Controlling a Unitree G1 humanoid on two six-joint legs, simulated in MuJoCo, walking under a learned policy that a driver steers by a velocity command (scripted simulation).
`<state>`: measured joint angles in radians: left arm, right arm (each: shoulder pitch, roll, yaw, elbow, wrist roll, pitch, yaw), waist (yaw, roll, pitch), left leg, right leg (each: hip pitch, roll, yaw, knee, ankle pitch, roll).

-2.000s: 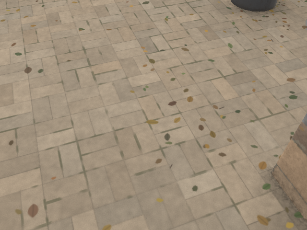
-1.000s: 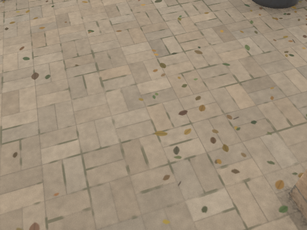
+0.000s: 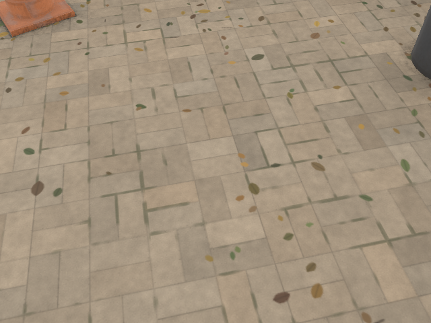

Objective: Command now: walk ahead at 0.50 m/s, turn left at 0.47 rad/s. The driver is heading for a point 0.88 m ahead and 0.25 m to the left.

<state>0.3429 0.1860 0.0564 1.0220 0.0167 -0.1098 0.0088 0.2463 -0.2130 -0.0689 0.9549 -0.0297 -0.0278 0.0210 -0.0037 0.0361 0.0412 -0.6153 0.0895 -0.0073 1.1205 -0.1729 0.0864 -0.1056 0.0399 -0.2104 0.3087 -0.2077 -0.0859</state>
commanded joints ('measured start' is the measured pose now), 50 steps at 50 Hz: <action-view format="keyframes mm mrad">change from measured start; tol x32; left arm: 1 38 72 5 -37 1 -20 4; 36 -477 127 -27 -357 8 57 -35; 50 -57 169 2 -199 6 10 -18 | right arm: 1 -14 6 5 -58 1 9 14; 50 140 -119 6 -129 -11 -13 10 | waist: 1 -17 -95 47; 16 -81 208 -296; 37 -95 61 33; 43 49 -334 -393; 50 -18 -143 -38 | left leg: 1 -78 21 12 -76 117 -12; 14 456 -184 158 -613 -50 152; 16 923 263 -712 -800 -97 381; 23 489 43 -236 -888 403 209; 41 589 -27 -290 -517 762 52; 44 46 -197 -137 181 -338 -4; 50 103 -92 -100 20 -159 -21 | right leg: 1 -28 -270 115 -168 298 -46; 13 225 -322 -64 293 1004 -32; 16 -543 -11 54 1178 -353 83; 36 -571 -67 203 342 205 108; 41 -47 -4 197 139 140 19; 43 471 -468 824 87 1 -169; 50 -63 -277 450 -111 156 -101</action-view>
